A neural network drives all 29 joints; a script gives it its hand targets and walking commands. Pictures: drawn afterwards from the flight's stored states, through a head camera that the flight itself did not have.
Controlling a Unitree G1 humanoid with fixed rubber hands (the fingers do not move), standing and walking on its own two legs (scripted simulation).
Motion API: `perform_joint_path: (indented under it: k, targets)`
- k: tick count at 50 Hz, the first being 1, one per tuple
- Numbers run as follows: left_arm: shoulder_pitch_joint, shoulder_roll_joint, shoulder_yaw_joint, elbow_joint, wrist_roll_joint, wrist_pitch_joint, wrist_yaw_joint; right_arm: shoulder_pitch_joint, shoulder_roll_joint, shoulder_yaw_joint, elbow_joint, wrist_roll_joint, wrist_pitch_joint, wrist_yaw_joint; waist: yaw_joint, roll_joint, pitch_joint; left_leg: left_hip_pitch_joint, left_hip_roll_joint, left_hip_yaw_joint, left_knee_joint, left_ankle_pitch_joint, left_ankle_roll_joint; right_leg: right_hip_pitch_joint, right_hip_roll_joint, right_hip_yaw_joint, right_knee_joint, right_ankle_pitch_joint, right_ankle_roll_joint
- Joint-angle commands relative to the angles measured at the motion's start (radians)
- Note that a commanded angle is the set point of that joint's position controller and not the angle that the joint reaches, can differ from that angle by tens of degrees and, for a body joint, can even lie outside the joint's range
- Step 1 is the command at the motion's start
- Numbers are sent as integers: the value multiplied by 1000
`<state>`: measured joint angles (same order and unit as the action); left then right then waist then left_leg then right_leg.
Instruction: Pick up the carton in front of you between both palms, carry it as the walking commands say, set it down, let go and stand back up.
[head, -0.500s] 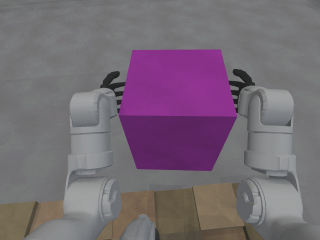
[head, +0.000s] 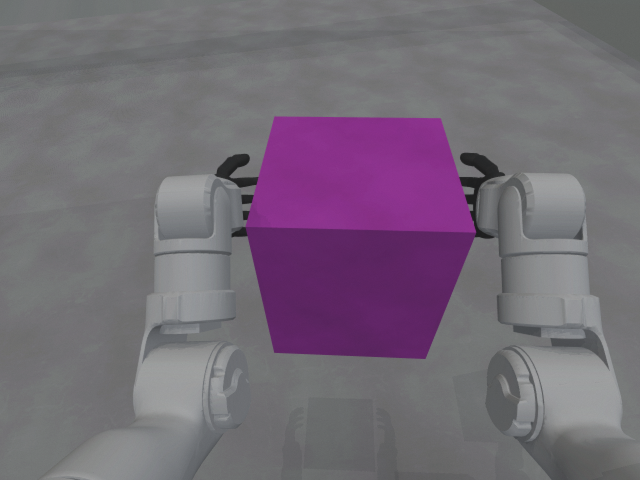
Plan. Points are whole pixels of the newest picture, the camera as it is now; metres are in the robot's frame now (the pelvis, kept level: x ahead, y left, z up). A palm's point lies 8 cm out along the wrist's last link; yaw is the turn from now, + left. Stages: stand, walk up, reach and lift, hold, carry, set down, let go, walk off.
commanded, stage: carry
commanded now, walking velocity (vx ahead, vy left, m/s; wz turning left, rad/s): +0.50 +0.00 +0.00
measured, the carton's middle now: (352, 242) +0.40 -0.01 +0.10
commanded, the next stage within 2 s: none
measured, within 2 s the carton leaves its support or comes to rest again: neither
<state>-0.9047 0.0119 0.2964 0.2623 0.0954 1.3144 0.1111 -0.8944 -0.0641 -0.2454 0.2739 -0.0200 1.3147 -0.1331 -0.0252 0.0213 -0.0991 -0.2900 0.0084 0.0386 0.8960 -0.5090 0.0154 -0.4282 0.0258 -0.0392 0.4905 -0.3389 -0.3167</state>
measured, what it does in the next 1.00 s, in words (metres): goes down: left foot, then right foot 0.04 m lower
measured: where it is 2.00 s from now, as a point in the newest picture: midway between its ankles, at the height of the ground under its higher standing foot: (323, 256)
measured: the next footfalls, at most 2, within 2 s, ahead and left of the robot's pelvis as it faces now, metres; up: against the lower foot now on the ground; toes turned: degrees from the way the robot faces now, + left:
left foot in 0.24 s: +0.22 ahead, +0.15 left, -0.01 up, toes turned +2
right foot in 0.66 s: +0.59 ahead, +0.00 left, -0.04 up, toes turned -4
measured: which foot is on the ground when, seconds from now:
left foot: up 0.00-0.22, down 0.24-0.66, up 0.68-1.00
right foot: down 0.00-0.30, up 0.32-0.64, down 0.66-1.00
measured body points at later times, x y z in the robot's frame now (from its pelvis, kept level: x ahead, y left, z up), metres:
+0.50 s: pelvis +0.27 +0.06 +0.02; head +0.30 +0.08 +0.47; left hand +0.67 +0.19 +0.12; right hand +0.63 -0.11 +0.13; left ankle +0.20 +0.15 -0.72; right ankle +0.31 -0.04 -0.68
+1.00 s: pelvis +0.59 +0.06 -0.04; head +0.65 +0.06 +0.41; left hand +0.95 +0.24 +0.04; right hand +0.98 -0.06 +0.04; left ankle +0.73 +0.22 -0.70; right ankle +0.55 +0.00 -0.77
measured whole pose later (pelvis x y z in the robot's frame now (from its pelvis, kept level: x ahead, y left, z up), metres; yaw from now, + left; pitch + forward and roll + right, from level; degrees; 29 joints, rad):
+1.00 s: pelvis +0.59 +0.06 -0.04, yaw +0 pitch +5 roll +0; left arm -0.64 -0.01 0.20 0.10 0.02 1.17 0.14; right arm -0.65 0.03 -0.24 0.08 -0.07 1.21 -0.14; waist 0.09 0.00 0.03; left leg -0.79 0.08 0.01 0.95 -0.21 0.02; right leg -0.30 0.05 -0.11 0.56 -0.35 -0.10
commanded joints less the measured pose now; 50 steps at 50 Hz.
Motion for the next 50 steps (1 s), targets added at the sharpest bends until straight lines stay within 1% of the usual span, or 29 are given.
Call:
perform_joint_path:
  k: [1,2,5,8,9,11,12,13,14,15,16,17,18,20,22,25,28,30,32,33,34,35,36,37,40,42,45,48,50]
  targets:
    - [-709,-992,-480,-105,-403,-10,-196,-831,1178,541,-126,442,-15,228,106,-200,-460,-465,-2,-53,240,-90,2,749,-319,463,-8,488,33]
    - [-761,-1002,-503,-172,-431,-10,-192,-835,1180,534,-153,445,-13,215,100,-212,-463,-519,19,-56,227,-56,3,736,-311,452,-27,407,23]
    - [-824,-1021,-545,-320,-499,1,-186,-827,1156,530,-236,427,0,170,90,-239,-480,-442,31,-40,67,-6,-24,632,-247,326,-55,271,61]
    - [-769,-1029,-566,-331,-509,15,-195,-732,1127,518,-227,372,9,145,88,-253,-480,-305,14,0,-141,103,-45,524,-205,218,-49,181,82]
    - [-747,-1035,-577,-315,-508,15,-200,-707,1124,519,-212,355,10,145,66,-266,-480,-244,12,29,-170,198,-49,486,-187,174,-23,224,95]
    - [-704,-1048,-597,-267,-496,6,-210,-661,1126,524,-167,336,7,157,49,-238,-459,-128,19,43,-300,352,-55,420,-157,105,29,236,123]
    - [-689,-1052,-603,-236,-485,-3,-212,-645,1139,531,-141,334,4,169,24,-215,-450,-41,6,82,-370,416,-54,370,-149,75,83,225,134]
    - [-682,-1060,-608,-210,-475,-9,-213,-623,1147,531,-103,332,-5,183,-14,-154,-444,54,-35,152,-464,444,-57,322,-107,2,194,244,148]
    - [-707,-1080,-612,-209,-473,-14,-222,-599,1141,518,-67,313,-27,192,-24,30,-468,281,20,-22,-450,463,20,124,-41,-42,315,336,211]
    - [-712,-1099,-631,-200,-476,-24,-229,-568,1153,519,-50,307,-45,204,-79,207,-466,468,160,-292,-547,420,101,-121,20,-48,476,105,260]
    - [-727,-1134,-648,-191,-478,-37,-232,-575,1171,527,-65,324,-58,214,-86,248,-414,582,255,-454,-535,666,149,-322,55,-13,610,-92,292]
    - [-704,-1154,-642,-171,-469,-53,-231,-598,1199,543,-106,349,-69,224,-85,113,-403,595,261,-439,-504,713,163,-365,22,32,625,-94,297]
    - [-684,-1159,-640,-165,-456,-67,-227,-628,1226,573,-147,377,-84,233,-80,71,-364,567,245,-379,-486,828,149,-380,-3,41,581,-59,301]
    - [-641,-1159,-649,-163,-444,-86,-212,-673,1244,603,-206,416,-110,243,-54,117,-353,527,215,-308,-515,903,113,-324,-17,37,449,-16,303]
    - [-611,-1161,-659,-167,-435,-96,-197,-675,1241,613,-228,429,-125,246,-57,197,-354,595,221,-285,-489,948,135,-368,-21,27,378,24,303]
    - [-545,-1122,-656,-178,-408,-106,-175,-629,1222,637,-247,444,-130,248,-89,126,-339,652,164,-219,-440,938,143,-464,-19,-17,259,241,297]
    - [-463,-1059,-621,-152,-357,-101,-165,-604,1203,659,-237,456,-130,250,-87,72,-291,441,111,-123,-450,865,116,-206,11,-57,-4,495,278]
    - [-411,-1016,-592,-116,-330,-97,-171,-600,1195,667,-212,458,-133,254,-49,61,-275,268,95,-65,-381,855,100,51,28,-85,-79,648,242]
    - [-350,-977,-560,-68,-312,-98,-180,-590,1175,659,-172,458,-129,260,40,-15,-348,122,44,29,-102,845,63,396,42,-135,-85,734,217]
    - [-350,-960,-545,-52,-308,-98,-186,-593,1155,650,-149,457,-128,261,81,-70,-372,-56,-6,60,116,546,36,582,-52,-44,-43,815,192]
    - [-384,-932,-533,-35,-295,-100,-185,-622,1177,640,-117,465,-114,264,97,-285,-459,-360,-113,-13,432,-120,-12,881,-356,339,129,1252,34]
    - [-368,-918,-513,-4,-298,-96,-183,-617,1177,624,-79,472,-104,258,123,-272,-572,-515,-88,-100,640,-172,-14,997,-447,511,114,970,-81]
    - [-375,-958,-521,-32,-327,-103,-188,-613,1172,610,-99,460,-104,253,141,-179,-593,-559,-33,-129,662,-97,20,887,-411,562,38,501,-95]
    - [-448,-1018,-562,-88,-373,-110,-194,-631,1195,599,-123,446,-106,248,116,-112,-541,-581,0,-131,618,-36,31,761,-370,559,-19,285,-59]
    - [-669,-1170,-695,-264,-521,-126,-210,-626,1213,586,-208,406,-121,217,59,-37,-453,-490,47,-104,479,51,20,456,-307,443,-68,235,5]
    - [-703,-1211,-735,-330,-570,-135,-214,-584,1207,582,-247,375,-130,196,48,-46,-444,-482,68,-75,407,94,7,391,-286,385,-74,230,12]
    - [-659,-1215,-763,-350,-582,-147,-221,-515,1184,594,-271,334,-146,179,71,-75,-447,-528,83,-46,275,190,-7,444,-284,335,-66,397,11]
    - [-598,-1203,-788,-352,-574,-162,-229,-470,1161,627,-291,312,-163,176,88,-100,-434,-505,73,-11,75,322,-3,511,-252,245,-47,564,69]
    - [-560,-1183,-799,-350,-564,-169,-231,-454,1145,652,-304,310,-170,177,97,-119,-416,-430,40,24,-95,387,6,530,-219,174,-24,656,108]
